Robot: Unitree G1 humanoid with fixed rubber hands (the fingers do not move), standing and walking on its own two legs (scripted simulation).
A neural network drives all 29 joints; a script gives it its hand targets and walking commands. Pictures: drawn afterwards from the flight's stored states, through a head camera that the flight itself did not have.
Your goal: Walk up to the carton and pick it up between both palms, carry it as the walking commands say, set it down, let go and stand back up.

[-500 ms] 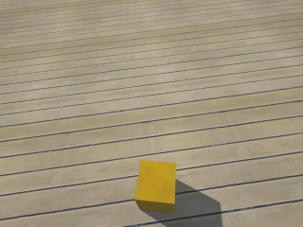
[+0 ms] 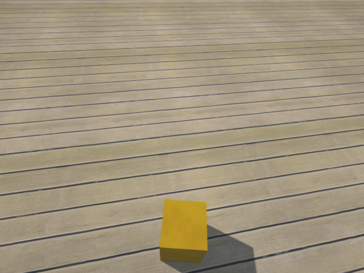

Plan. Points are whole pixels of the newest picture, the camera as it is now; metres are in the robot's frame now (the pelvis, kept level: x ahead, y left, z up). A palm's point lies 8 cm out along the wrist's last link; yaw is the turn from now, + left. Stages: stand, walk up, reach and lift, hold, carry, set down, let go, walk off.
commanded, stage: walk up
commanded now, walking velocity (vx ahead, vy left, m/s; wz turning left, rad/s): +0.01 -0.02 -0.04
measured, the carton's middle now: (182, 231) +0.40 -0.01 -0.66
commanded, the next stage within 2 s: stand in 1.10 s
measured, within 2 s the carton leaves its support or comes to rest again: neither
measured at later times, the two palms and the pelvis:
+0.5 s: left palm out of the picture -0.03 +0.18 -0.15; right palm out of the picture -0.05 -0.24 -0.15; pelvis -0.02 -0.03 +0.00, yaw -1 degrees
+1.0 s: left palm out of the picture -0.04 +0.16 -0.15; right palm out of the picture -0.04 -0.25 -0.15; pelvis -0.01 -0.04 +0.00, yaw -1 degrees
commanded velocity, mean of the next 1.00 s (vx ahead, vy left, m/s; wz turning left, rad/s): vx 0.01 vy -0.01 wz -0.02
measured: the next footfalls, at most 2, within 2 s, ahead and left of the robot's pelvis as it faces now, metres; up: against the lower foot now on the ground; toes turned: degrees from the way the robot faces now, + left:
right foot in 0.24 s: -0.01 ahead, -0.14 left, +0.00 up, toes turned +0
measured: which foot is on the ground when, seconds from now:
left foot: down 0.00-1.00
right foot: up 0.00-0.22, down 0.24-1.00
